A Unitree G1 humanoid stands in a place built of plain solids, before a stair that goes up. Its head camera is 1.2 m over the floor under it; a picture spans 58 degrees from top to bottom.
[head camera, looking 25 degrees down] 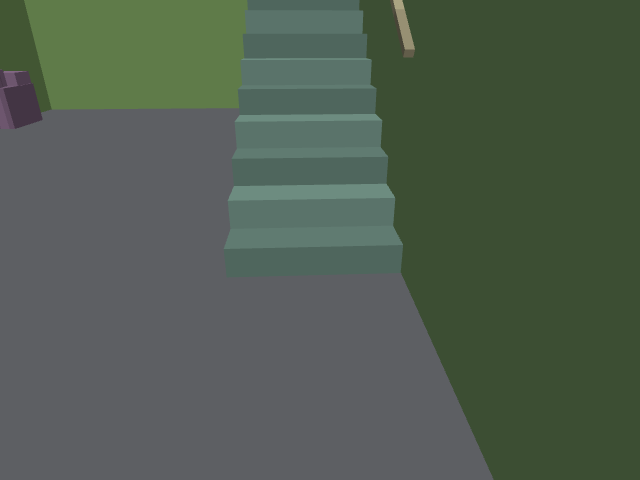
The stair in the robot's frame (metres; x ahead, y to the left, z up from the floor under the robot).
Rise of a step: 0.18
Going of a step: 0.27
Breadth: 0.98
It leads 3 degrees to the left of straight ahead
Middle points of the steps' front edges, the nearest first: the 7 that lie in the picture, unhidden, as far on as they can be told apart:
2.11 0.03 0.18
2.38 0.05 0.35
2.65 0.06 0.53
2.92 0.07 0.70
3.19 0.09 0.88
3.46 0.10 1.06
3.73 0.11 1.23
